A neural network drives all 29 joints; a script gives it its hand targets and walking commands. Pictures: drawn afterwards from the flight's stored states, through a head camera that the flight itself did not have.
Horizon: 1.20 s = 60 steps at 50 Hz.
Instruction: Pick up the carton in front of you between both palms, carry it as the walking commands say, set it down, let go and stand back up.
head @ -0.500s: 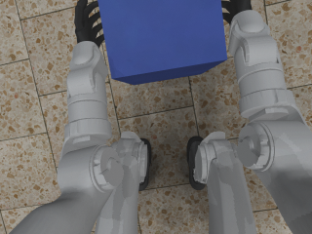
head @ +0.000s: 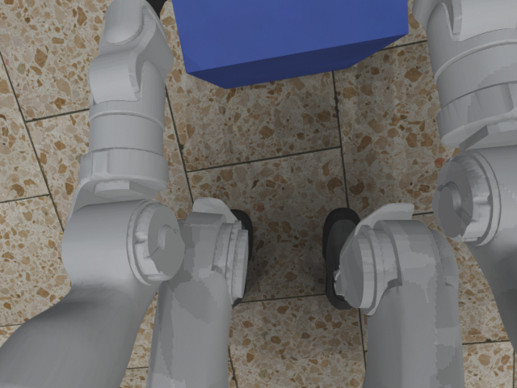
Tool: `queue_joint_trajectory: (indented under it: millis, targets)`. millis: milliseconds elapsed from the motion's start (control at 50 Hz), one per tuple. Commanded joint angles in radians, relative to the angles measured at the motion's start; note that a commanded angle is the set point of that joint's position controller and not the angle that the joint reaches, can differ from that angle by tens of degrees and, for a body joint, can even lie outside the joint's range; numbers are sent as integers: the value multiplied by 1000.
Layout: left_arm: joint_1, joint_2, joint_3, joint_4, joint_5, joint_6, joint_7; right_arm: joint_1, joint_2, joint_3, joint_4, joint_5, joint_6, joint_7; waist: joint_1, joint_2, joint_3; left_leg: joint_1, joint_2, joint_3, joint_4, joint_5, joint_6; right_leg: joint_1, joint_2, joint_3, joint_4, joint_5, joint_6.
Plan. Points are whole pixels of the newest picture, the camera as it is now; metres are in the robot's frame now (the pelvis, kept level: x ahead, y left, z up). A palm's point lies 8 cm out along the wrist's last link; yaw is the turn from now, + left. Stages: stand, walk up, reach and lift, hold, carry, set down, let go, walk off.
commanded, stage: set down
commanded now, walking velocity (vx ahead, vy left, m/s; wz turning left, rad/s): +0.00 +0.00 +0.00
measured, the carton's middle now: out of the picture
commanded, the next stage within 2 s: none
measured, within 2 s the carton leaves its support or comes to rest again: rests again in 0.20 s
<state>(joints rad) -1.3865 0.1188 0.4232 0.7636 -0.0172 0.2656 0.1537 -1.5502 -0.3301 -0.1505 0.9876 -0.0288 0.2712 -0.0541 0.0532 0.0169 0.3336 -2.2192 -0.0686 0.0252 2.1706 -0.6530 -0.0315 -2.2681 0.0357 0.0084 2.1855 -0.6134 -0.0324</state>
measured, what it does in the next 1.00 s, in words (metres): stands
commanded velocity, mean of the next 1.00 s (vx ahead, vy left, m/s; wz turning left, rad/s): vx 0.00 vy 0.00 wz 0.00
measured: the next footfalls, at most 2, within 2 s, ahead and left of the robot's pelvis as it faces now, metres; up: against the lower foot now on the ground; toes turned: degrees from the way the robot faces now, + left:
none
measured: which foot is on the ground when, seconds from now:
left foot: down 0.00-1.00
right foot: down 0.00-1.00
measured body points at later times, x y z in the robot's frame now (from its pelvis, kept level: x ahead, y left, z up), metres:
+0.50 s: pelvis -0.01 +0.00 -0.02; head +0.36 -0.02 +0.22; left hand +0.55 +0.16 -0.18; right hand +0.58 -0.15 -0.19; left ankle +0.09 +0.12 -0.35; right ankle +0.09 -0.11 -0.35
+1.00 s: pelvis -0.01 +0.00 -0.03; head +0.36 -0.03 +0.20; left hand +0.54 +0.17 -0.20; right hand +0.58 -0.15 -0.20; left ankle +0.09 +0.12 -0.35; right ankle +0.09 -0.11 -0.35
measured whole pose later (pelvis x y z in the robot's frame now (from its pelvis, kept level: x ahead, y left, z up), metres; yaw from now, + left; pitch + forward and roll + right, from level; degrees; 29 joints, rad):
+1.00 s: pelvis -0.01 +0.00 -0.03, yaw +1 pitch +30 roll +4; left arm -1.51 0.20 0.49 1.00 0.05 0.18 0.01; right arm -1.62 -0.37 -0.25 1.11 -0.13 0.19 0.10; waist 0.04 0.03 0.52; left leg -2.16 -0.09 0.03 2.27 -0.65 -0.05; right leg -2.22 0.03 0.01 2.30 -0.61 -0.05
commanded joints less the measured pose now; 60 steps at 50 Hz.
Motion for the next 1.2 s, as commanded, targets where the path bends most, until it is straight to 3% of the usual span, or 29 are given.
queue_joint_trajectory:
  millis: [0,200,300,540,840,880,920,980,1000,1040,1080,1120,1180]
  targets:
    - [-653,-873,-471,-93,-117,-18,-294,-440,961,290,-97,107,-36,265,17,-112,-1281,504,-67,53,-135,509,-3,772,75,-10,-113,549,8]
    - [-661,-833,-388,5,-96,-35,-280,-516,868,249,-35,105,-64,272,16,-109,-1096,488,-64,39,-110,387,10,635,62,-14,-104,373,2]
    - [-666,-816,-349,58,-79,-29,-294,-480,840,206,25,72,-52,285,1,-76,-953,430,-63,37,-108,301,13,575,56,-7,-105,292,-9]
    - [-558,-733,-265,170,-38,-20,-326,-351,786,137,128,-10,-21,312,-9,-72,-655,306,-57,30,-93,184,23,519,48,18,-96,206,-22]
    - [-439,-587,-156,242,31,-9,-318,-263,630,66,175,-90,2,314,-10,-84,-485,275,-46,34,-79,104,20,541,40,39,-94,140,-15]
    - [-418,-532,-136,244,41,-19,-302,-266,565,57,165,-93,-10,300,-8,-86,-498,296,-42,39,-76,117,10,564,34,37,-91,149,-5]
    - [-355,-368,-77,251,56,-41,-259,-246,381,17,149,-101,-32,261,-11,-79,-518,330,-35,47,-74,143,-5,594,23,34,-90,167,6]
    - [-262,136,21,236,66,-113,-123,-246,-130,-50,115,-76,-101,118,0,-88,-628,390,-23,56,-69,215,-18,671,5,40,-83,232,27]
    - [-287,226,9,206,45,-140,-81,-305,-217,-34,90,-38,-125,75,9,-92,-711,408,-16,54,-66,259,-21,707,1,52,-75,284,32]
    - [-346,296,-26,197,-22,-179,-32,-413,-282,28,50,56,-161,28,30,-119,-877,419,-4,53,-49,368,-25,772,-7,70,-41,426,38]
    - [-362,327,-75,200,-81,-199,-11,-452,-297,107,55,147,-182,14,58,-135,-983,414,8,49,-43,434,-17,807,-16,75,-19,517,39]
    - [-366,322,-129,198,-131,-203,-5,-458,-281,174,79,218,-189,19,82,-137,-1053,433,16,42,-51,475,-10,811,-20,68,-15,534,36]
    - [-358,295,-191,184,-185,-193,-5,-429,-265,224,118,275,-185,33,93,-125,-1146,501,20,35,-66,516,-5,800,-24,48,-17,520,28]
